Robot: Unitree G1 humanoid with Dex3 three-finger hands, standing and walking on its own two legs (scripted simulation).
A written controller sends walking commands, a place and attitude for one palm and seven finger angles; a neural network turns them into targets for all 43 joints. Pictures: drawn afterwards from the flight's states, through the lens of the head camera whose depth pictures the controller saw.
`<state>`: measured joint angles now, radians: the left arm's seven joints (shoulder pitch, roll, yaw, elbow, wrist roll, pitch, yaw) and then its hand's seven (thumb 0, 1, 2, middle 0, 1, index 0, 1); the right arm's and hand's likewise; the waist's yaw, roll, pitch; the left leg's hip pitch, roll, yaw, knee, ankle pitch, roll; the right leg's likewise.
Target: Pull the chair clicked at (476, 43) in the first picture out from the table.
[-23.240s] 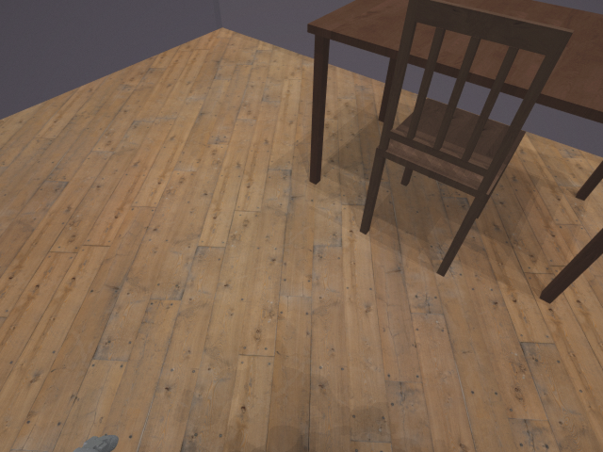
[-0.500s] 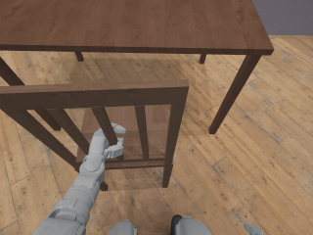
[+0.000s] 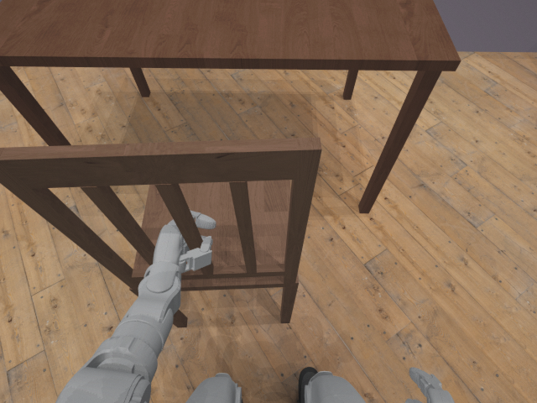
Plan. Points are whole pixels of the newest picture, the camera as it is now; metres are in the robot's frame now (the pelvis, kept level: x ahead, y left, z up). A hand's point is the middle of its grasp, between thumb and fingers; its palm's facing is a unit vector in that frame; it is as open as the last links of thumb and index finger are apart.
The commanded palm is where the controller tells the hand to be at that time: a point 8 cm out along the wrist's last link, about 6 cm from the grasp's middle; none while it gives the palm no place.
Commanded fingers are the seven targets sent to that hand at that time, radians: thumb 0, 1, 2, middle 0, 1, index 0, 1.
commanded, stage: step backward, pulling the chair out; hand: left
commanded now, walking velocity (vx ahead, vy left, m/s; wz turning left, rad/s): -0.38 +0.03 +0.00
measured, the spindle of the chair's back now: (192, 236) +0.37 +0.14 -0.04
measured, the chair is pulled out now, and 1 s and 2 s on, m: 0.34 0.55 0.59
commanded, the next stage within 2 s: stop walking, hand still on the chair in 0.76 s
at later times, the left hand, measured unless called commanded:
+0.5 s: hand (201, 306) +0.26 +0.11 -0.06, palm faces -0.01 -0.98 -0.18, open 5.3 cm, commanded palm +0.23 +0.16 -0.05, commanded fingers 0.00 0.90 0.90 -0.50 -1.45 -0.50 -1.45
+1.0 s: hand (189, 395) +0.14 +0.12 -0.06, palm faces -0.02 -0.99 -0.15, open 5.3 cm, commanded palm +0.12 +0.17 -0.04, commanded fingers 0.00 0.90 0.90 -0.50 -1.45 -0.50 -1.45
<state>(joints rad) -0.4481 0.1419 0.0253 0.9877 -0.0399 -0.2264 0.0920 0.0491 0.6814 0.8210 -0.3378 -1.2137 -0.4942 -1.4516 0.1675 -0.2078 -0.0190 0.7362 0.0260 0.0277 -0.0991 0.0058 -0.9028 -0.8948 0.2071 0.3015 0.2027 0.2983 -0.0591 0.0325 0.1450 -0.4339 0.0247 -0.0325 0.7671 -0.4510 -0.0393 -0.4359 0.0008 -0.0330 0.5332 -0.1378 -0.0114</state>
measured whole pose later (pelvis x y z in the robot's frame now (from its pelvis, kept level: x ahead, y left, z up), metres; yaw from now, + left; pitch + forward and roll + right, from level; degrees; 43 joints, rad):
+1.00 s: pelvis -0.19 +0.00 +0.00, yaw -1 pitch +0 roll -1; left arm -0.35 0.14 0.01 0.86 -0.06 -0.14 0.08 0.05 0.69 0.82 -0.31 -1.20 -0.49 -1.45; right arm 0.19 -0.19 0.01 0.68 0.04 0.04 -0.09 0.01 -0.90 -0.89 0.21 0.30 0.20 0.30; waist -0.05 0.04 0.16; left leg -0.34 0.07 -0.02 0.60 -0.30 -0.03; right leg -0.33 0.01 -0.04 0.54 -0.21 -0.01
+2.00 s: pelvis -0.16 +0.01 +0.01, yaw -2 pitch +0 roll +0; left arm -0.03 0.12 -0.06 0.65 -0.06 -0.10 0.09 0.06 0.68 0.82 -0.28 -1.23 -0.49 -1.45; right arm 0.20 -0.23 0.00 0.68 0.05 0.03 -0.09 0.01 -0.91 -0.90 0.20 0.30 0.20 0.30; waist -0.04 0.01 0.04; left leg -0.22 0.05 0.00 0.48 -0.26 -0.04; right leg -0.25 -0.01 -0.02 0.48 -0.23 0.00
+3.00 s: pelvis -0.13 +0.02 -0.04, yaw +1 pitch +12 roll -1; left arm 0.40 0.16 -0.10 -0.06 -0.05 0.19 0.07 -0.01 -0.54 0.21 -0.01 -0.01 0.00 -0.01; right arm 0.26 -0.24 0.01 0.47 0.03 -0.05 -0.08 0.01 -0.90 -0.90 0.20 0.30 0.20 0.30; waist -0.05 0.04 -0.13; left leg -0.64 0.02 -0.04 0.94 -0.51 -0.02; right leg -0.64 -0.05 -0.05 0.91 -0.48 0.03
